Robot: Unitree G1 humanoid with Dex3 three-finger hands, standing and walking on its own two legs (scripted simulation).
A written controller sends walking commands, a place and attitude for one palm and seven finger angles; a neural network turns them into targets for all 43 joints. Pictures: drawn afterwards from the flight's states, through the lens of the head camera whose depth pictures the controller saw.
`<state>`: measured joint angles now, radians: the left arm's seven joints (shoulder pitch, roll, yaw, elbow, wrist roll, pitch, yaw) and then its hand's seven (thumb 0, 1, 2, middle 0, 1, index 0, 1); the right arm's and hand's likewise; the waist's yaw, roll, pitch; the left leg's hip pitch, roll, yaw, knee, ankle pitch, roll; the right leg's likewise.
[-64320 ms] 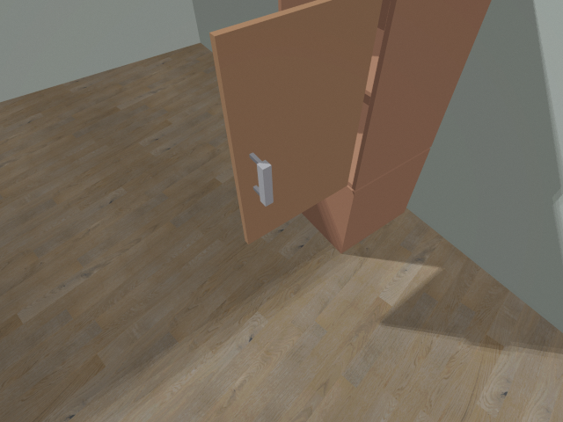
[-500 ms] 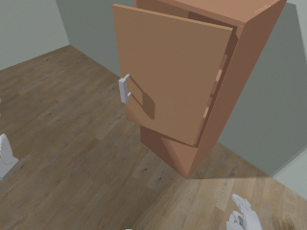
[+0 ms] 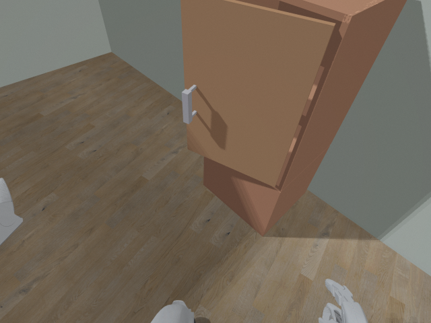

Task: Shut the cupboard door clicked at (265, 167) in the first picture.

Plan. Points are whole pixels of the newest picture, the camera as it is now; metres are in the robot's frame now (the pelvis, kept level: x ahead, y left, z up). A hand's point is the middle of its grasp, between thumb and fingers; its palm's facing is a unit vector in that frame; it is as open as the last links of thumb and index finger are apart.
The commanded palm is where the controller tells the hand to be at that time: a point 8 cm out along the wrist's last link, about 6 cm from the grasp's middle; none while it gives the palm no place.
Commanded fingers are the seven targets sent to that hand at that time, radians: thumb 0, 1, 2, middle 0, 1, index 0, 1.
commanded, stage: step back with the hand held close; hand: left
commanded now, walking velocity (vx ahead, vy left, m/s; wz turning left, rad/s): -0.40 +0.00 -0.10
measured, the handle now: (190, 104) +0.79 +0.13 -0.06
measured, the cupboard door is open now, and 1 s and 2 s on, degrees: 17 17 17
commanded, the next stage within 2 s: stop stepping back and stand still in 0.24 s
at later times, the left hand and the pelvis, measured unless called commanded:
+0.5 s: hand out of the picture +0.13 +0.25 +0.19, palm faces +0.28 -0.86 -0.42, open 7.4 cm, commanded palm +0.07 +0.31 +0.20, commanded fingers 0.00 0.90 0.90 -0.20 -0.30 -0.20 -0.30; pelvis -0.10 +0.03 +0.00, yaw -6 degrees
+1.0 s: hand out of the picture +0.05 +0.27 +0.20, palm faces +0.34 -0.83 -0.45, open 7.4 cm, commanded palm +0.01 +0.32 +0.20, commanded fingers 0.00 0.90 0.90 -0.20 -0.30 -0.20 -0.30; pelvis -0.16 +0.04 +0.01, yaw -6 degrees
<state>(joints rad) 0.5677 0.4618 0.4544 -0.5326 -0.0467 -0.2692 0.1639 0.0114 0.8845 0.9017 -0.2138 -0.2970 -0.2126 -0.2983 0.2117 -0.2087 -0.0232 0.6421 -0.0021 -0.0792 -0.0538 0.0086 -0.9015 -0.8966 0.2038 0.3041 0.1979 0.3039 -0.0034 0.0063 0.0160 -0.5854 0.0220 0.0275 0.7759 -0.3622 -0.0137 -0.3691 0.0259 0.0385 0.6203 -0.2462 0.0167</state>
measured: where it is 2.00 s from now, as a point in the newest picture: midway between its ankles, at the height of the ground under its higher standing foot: outside the picture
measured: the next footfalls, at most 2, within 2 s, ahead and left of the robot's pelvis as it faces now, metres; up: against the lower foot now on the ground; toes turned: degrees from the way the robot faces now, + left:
left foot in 0.08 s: +0.12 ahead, +0.12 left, +0.00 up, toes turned +2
right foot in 0.34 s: -0.14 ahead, -0.05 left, +0.00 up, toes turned -5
